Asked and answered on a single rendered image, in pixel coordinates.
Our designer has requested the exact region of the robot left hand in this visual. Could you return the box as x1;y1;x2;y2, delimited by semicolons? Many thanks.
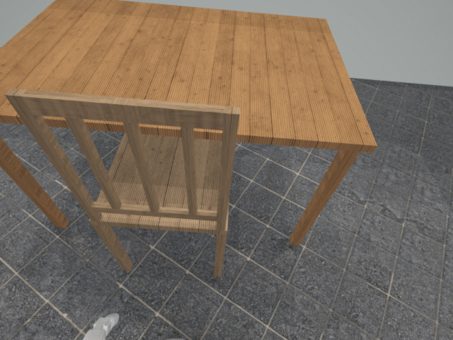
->
83;313;119;340

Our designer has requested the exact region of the chair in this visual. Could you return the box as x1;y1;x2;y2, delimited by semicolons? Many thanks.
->
5;89;240;278

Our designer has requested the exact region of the table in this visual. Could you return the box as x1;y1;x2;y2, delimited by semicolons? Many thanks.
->
0;0;377;246

